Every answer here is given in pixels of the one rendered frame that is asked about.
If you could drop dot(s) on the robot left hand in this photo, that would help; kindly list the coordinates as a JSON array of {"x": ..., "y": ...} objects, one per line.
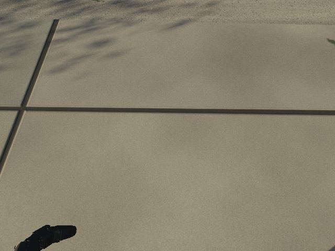
[{"x": 45, "y": 236}]

